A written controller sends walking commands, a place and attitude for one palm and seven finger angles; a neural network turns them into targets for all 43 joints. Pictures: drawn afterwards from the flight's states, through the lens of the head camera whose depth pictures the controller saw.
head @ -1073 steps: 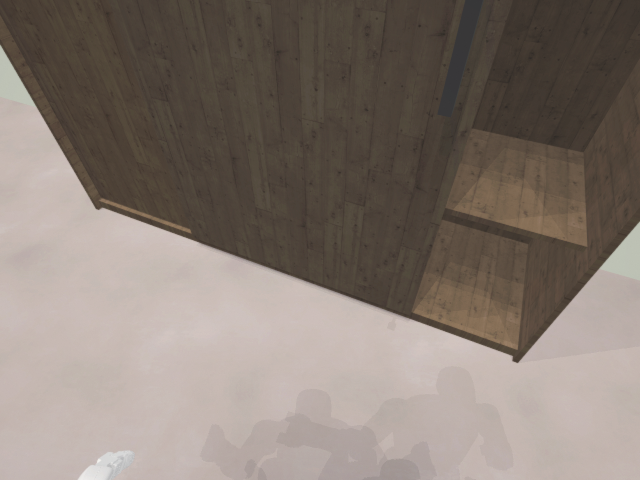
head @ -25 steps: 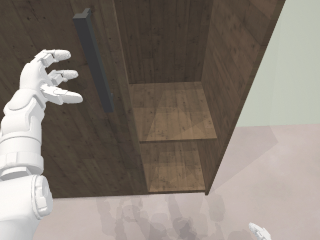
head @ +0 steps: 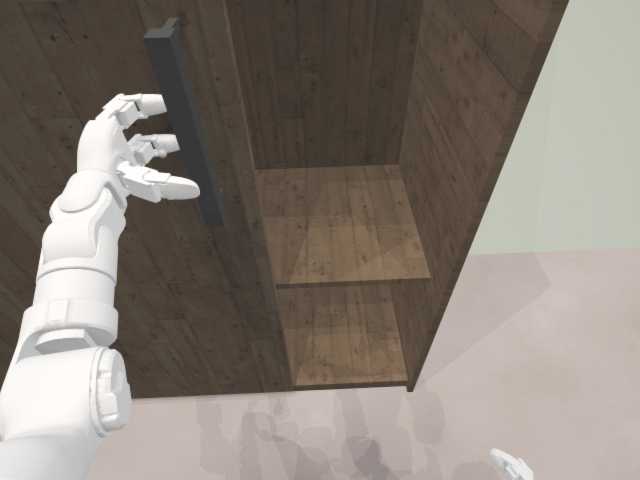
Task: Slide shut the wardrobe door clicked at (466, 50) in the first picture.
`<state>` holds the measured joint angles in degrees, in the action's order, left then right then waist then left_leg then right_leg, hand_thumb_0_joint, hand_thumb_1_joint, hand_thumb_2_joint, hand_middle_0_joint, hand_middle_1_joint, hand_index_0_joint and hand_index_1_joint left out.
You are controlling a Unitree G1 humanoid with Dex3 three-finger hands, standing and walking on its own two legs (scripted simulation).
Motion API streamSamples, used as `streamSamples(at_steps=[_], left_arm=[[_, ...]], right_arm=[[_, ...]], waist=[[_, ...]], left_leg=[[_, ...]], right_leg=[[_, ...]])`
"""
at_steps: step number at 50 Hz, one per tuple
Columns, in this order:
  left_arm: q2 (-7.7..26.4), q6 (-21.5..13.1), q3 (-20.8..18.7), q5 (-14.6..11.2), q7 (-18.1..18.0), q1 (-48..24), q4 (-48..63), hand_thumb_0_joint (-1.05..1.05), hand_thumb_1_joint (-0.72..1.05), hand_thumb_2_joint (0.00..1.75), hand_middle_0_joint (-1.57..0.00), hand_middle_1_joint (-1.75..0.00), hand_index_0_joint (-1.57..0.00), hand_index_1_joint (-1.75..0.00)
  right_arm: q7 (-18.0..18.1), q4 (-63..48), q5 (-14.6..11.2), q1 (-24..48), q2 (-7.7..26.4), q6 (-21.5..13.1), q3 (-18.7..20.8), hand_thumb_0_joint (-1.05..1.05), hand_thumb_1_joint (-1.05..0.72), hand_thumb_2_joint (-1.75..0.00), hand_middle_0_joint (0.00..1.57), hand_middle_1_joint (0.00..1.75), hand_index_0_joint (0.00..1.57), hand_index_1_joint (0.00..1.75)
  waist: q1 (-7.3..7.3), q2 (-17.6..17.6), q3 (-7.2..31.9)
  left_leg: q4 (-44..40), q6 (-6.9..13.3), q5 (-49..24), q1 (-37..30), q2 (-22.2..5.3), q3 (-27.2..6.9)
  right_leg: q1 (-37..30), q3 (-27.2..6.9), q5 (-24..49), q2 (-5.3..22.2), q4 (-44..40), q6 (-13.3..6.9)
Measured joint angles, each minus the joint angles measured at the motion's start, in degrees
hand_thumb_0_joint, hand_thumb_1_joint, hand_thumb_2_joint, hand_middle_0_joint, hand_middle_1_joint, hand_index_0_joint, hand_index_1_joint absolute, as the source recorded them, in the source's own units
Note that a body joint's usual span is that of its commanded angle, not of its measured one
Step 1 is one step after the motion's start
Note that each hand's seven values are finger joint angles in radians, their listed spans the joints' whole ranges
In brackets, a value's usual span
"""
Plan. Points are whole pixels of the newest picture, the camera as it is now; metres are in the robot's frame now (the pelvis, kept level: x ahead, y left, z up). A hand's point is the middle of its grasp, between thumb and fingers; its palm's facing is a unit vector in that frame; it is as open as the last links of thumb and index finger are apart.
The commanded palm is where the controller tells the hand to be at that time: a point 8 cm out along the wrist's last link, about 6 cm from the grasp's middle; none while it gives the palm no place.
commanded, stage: feel for the door with the fingertips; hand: left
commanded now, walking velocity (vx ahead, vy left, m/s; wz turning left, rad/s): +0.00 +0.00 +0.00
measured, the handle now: (197, 135) +0.48 +0.17 +0.21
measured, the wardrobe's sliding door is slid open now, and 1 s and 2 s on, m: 0.36 0.36 0.36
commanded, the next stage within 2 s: slide the fingers in behind the handle in 0.48 s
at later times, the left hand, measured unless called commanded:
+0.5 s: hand (159, 149) +0.44 +0.20 +0.22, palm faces +0.09 -1.00 +0.00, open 13.9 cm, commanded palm +0.42 +0.25 +0.21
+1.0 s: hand (164, 152) +0.44 +0.19 +0.21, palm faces +0.07 -1.00 -0.01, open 13.9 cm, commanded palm +0.41 +0.24 +0.21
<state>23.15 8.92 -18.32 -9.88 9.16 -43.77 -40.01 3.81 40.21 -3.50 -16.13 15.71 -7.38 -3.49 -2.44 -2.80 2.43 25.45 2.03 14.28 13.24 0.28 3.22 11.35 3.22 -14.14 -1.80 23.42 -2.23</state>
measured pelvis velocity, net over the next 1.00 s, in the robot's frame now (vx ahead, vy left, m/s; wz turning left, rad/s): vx -0.01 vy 0.00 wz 0.00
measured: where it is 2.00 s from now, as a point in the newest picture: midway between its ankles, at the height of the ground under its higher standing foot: outside the picture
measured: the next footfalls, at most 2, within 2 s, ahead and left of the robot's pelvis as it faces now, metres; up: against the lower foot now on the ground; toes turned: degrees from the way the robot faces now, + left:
none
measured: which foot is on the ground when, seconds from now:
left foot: down 0.00-1.00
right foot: down 0.00-1.00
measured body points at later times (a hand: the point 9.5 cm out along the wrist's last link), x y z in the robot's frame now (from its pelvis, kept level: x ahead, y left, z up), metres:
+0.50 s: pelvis -0.01 +0.00 +0.00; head +0.00 -0.02 +0.45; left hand +0.43 +0.25 +0.22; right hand +0.09 -0.27 -0.11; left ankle -0.01 +0.09 -0.74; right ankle -0.02 -0.09 -0.74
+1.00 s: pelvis -0.01 +0.00 +0.00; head -0.01 -0.01 +0.45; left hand +0.43 +0.25 +0.22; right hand +0.07 -0.26 -0.12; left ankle -0.01 +0.09 -0.74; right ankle -0.02 -0.09 -0.74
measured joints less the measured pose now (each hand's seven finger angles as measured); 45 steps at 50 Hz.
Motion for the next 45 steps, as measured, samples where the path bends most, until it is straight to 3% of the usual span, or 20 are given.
streamSamples(at_steps=[11, 19, 36, 45], left_arm=[[1.0, -0.8, 0.2, -0.4, 1.1, -1.0, -0.9, -0.01, -0.5, 0.3, -0.31, -1.21, -0.31, -1.21], [1.4, -0.4, 0.8, 0.1, 0.8, -2.7, -4.3, -0.01, -0.5, 0.3, -0.3, -1.21, -0.3, -1.2], [3.9, -5.9, -0.3, 1.3, 2.0, -7.4, -13.9, -0.01, -0.5, 0.3, -0.36, -1.24, -0.36, -1.25], [2.6, -6.5, 0.0, 0.5, 1.4, -5.4, -11.1, -0.01, -0.5, 0.3, -0.33, -1.23, -0.32, -1.22]], right_arm=[[0.2, 0.7, -0.1, -1.3, 0.6, 0.1, 0.6, 0.01, -0.91, -0.9, 0.2, 0.3, 0.2, 0.3], [0.2, 0.8, -0.3, -0.9, 1.1, 0.3, 0.8, 0.01, -0.91, -0.9, 0.2, 0.3, 0.2, 0.3], [0.3, 2.1, 0.0, -3.5, 1.1, -1.3, 0.4, 0.01, -0.91, -0.9, 0.2, 0.3, 0.2, 0.3], [-0.1, 2.4, -0.1, -4.5, 1.2, -2.2, 0.6, 0.01, -0.91, -0.9, 0.2, 0.3, 0.2, 0.3]], waist=[[0.41, -0.2, 0.5], [-0.06, -0.3, 0.2], [-1.35, 0.0, -0.1], [-1.15, -0.2, -0.1]], left_leg=[[-0.2, -0.2, -0.2, -0.1, -0.1, -0.4], [0.4, -0.2, -0.4, 0.6, -0.2, -0.6], [1.1, -0.2, -0.9, 2.6, -0.3, -0.6], [0.7, 0.0, -1.0, 2.2, -0.1, -0.3]], right_leg=[[-0.4, 0.3, 0.2, -0.1, -0.5, -0.2], [0.2, 0.6, 0.3, -0.2, 0.0, -0.3], [2.2, 0.6, 1.0, -0.3, 0.5, -0.3], [2.0, 0.3, 1.1, -0.1, 0.4, -0.1]])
